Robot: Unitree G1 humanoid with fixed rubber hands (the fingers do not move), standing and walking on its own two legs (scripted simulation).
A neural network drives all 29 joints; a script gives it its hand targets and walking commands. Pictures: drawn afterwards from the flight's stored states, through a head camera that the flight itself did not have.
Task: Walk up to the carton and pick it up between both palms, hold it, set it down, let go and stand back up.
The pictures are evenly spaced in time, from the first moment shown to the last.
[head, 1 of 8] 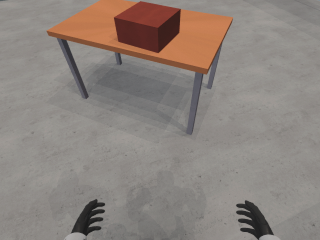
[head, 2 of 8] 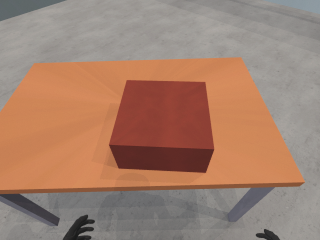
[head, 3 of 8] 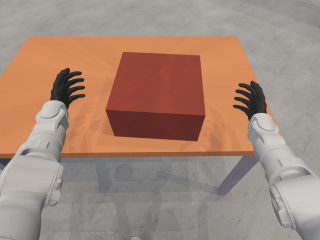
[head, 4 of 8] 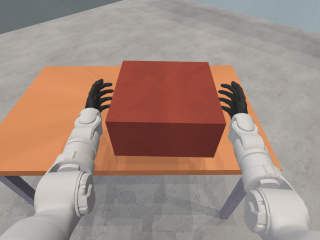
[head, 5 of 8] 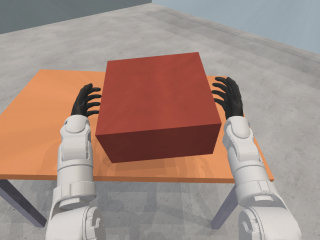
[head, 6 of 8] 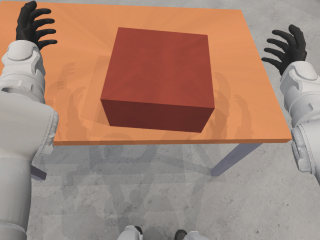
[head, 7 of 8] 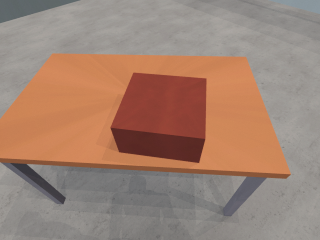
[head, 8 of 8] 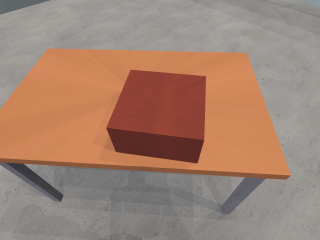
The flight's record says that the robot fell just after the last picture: no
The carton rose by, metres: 0.23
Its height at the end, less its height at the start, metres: +0.00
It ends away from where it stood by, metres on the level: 0.02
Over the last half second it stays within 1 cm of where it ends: yes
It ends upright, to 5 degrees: yes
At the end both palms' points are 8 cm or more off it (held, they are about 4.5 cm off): yes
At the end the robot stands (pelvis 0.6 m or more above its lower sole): yes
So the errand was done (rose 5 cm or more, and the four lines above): yes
